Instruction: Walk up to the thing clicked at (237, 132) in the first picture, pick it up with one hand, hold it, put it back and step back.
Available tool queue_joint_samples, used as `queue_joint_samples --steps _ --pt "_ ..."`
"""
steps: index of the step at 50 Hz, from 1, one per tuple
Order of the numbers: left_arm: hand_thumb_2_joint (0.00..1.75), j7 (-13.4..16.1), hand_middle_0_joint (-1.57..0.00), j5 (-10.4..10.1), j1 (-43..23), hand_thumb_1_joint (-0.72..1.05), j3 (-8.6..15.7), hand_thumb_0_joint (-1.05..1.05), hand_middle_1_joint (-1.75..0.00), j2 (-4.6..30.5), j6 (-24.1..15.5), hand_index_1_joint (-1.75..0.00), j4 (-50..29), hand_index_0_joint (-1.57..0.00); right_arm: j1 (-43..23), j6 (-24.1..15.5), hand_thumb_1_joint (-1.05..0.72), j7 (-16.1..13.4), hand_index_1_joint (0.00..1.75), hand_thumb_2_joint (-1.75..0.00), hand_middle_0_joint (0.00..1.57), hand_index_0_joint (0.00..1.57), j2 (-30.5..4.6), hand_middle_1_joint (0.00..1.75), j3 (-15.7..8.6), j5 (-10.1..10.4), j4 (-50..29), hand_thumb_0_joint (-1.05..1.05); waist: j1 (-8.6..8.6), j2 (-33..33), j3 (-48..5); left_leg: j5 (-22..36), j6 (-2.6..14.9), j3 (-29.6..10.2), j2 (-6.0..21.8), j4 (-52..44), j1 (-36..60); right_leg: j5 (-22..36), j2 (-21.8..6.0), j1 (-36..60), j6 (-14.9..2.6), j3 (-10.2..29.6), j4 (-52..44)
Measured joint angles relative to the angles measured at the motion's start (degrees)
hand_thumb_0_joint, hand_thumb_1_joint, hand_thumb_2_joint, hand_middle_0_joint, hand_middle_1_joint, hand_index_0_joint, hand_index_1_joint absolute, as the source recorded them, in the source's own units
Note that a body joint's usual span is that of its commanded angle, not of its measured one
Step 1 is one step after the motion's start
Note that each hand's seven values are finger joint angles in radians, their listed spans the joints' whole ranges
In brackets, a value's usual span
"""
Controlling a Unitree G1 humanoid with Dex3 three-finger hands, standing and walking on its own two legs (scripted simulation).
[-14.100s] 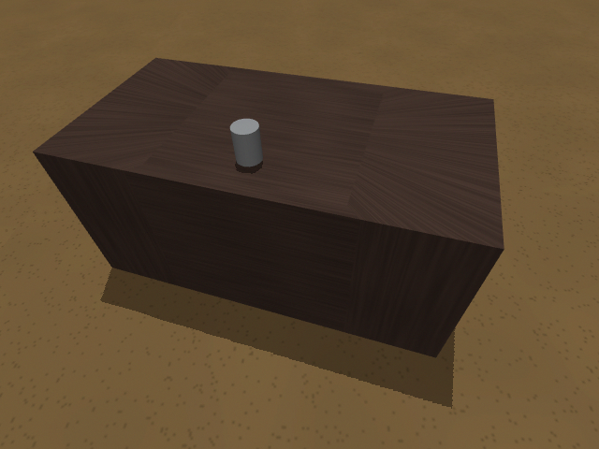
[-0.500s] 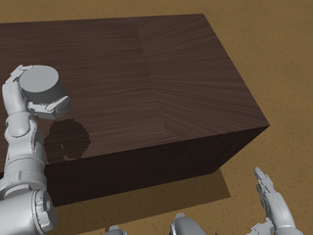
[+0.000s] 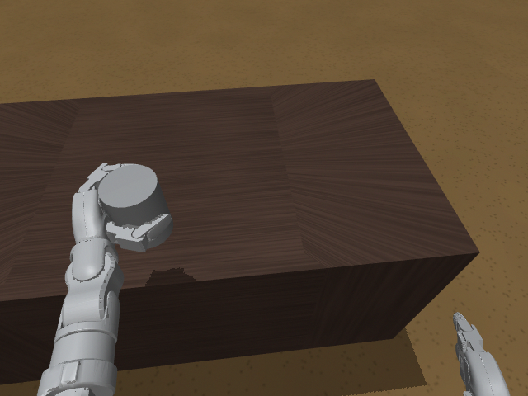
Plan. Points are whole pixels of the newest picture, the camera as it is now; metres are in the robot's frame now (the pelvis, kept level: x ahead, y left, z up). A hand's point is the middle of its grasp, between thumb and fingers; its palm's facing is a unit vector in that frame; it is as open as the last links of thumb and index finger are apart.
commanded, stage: lift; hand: left
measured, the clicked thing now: (139, 208) +0.40 +0.19 +0.08
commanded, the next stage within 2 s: hold in 0.54 s
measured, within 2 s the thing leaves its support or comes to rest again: neither
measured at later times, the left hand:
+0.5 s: hand (126, 224) +0.34 +0.18 +0.12, palm faces +0.24 -0.97 -0.02, open 10.8 cm
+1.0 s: hand (123, 222) +0.33 +0.18 +0.15, palm faces +0.23 -0.97 -0.01, open 10.8 cm
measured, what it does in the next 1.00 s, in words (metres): stands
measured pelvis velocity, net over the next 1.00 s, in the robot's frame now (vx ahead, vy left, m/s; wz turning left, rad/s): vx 0.00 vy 0.00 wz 0.01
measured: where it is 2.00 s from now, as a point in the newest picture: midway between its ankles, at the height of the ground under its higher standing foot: outside the picture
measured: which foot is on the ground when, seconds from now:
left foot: down 0.00-1.00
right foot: down 0.00-1.00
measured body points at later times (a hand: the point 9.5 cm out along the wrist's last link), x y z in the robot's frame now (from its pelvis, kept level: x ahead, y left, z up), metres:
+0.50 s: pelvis -0.01 +0.00 +0.01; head +0.00 -0.01 +0.46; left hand +0.32 +0.24 +0.13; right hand +0.14 -0.26 -0.05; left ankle +0.00 +0.13 -0.69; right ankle +0.01 -0.15 -0.69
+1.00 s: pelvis +0.00 +0.00 +0.02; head +0.00 -0.01 +0.47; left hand +0.31 +0.23 +0.15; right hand +0.16 -0.25 -0.05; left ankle +0.00 +0.13 -0.69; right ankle +0.01 -0.15 -0.69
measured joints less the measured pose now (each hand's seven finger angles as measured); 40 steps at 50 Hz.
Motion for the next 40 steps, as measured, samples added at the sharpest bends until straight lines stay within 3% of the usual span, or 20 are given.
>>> queue_joint_samples --steps 17,40 --pt "1.13 1.07 -0.64 -1.35 5.71 -0.50 -2.45 -0.01 -1.01 -2.25 5.37 -1.02 -9.85 -0.69 -3.15 -2.43 0.53 -1.10 0.05 -0.05 0.05 0.06 1.55 0.05 0.27 0.67 10.86 -0.01 1.99 1.08 1.36 2.38 0.28 0.49 -0.46 -4.50 6.56 2.26 -0.46 6.40 0.22 0.33 -4.24" --pt "1.13 1.11 -0.64 -1.63 13.02 -0.50 -3.63 -0.01 -1.01 -3.98 11.67 -1.02 -22.43 -0.68 -5.10 -7.24 0.52 -1.73 0.05 -0.06 0.05 0.06 2.76 0.05 1.87 0.85 16.65 -0.01 2.37 1.30 2.70 3.91 0.10 -0.06 -0.62 -8.75 12.29 3.43 -0.67 12.35 0.03 -0.41 -8.32"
